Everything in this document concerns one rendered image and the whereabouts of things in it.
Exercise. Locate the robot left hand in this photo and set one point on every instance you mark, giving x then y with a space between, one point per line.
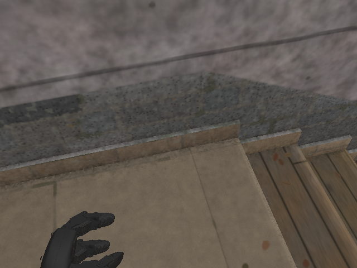
65 251

